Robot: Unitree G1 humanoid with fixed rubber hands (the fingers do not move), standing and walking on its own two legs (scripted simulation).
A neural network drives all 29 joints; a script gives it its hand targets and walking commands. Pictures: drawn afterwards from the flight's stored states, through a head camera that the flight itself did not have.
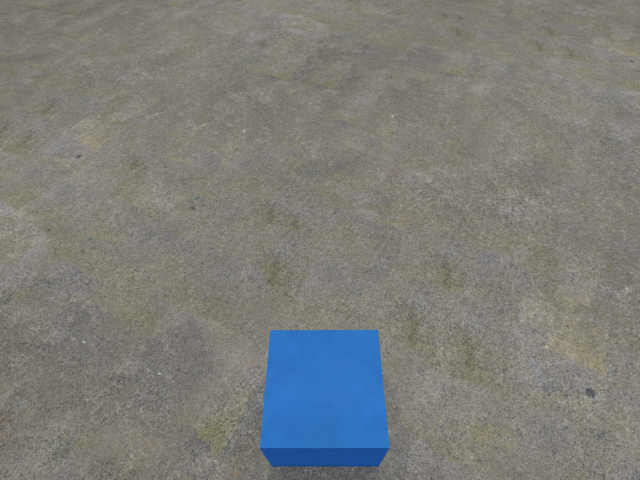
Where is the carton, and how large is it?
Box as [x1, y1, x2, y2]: [260, 330, 389, 466]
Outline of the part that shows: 270,330 260,448 272,466 377,466 389,447 377,330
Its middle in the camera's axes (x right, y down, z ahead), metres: +0.01 +0.45 +1.08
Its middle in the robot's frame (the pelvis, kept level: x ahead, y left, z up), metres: +0.39 +0.02 -0.65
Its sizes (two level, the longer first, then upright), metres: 0.300 0.293 0.257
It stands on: the floor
